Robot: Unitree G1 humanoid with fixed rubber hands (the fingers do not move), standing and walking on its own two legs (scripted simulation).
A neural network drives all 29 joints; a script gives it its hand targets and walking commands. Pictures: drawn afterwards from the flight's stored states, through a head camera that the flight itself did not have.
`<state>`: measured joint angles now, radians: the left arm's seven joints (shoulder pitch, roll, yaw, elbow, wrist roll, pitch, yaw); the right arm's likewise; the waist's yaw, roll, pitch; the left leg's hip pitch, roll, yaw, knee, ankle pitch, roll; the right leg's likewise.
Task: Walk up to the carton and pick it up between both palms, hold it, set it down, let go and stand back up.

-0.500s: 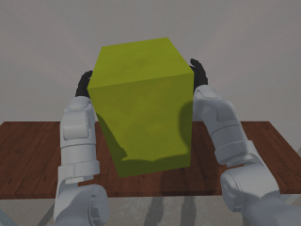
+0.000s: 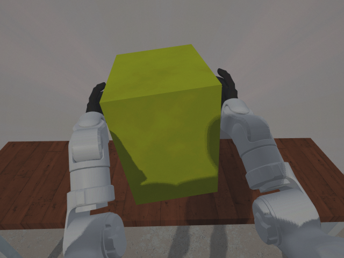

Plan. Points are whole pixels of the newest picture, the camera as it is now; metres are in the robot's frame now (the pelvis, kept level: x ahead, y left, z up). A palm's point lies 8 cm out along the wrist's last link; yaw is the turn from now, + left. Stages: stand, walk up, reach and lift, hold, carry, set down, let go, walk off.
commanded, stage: hold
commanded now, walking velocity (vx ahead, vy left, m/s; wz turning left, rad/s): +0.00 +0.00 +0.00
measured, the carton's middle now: (165, 120) +0.40 +0.00 +0.18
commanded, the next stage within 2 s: none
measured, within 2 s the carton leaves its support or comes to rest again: neither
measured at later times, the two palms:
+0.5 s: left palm (97, 116) +0.36 +0.15 +0.23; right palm (228, 103) +0.36 -0.14 +0.25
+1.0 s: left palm (95, 116) +0.36 +0.15 +0.23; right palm (226, 99) +0.36 -0.14 +0.26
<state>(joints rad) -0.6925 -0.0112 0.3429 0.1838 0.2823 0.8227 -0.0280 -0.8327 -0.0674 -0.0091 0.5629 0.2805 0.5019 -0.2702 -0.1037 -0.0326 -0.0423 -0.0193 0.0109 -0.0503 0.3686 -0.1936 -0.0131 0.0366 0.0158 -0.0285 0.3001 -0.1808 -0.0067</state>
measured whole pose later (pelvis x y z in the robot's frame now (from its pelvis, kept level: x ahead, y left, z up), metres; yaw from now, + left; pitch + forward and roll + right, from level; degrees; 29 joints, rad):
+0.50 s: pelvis -0.01 +0.00 +0.00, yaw +0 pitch -8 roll -1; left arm -0.73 0.00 0.34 0.25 0.29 0.81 -0.03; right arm -0.87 -0.06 -0.04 0.62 0.26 0.49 -0.26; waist -0.10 -0.03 -0.05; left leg -0.04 0.01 -0.05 0.36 -0.18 -0.01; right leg 0.00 0.02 -0.02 0.31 -0.17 -0.01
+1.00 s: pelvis +0.00 +0.00 +0.00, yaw +1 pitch -8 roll -1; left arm -0.70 0.00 0.34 0.19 0.27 0.82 -0.02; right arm -0.85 -0.07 -0.01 0.57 0.29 0.50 -0.27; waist -0.11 -0.04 -0.06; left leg -0.04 0.01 -0.06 0.37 -0.19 -0.02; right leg 0.03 0.02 -0.04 0.29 -0.18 -0.01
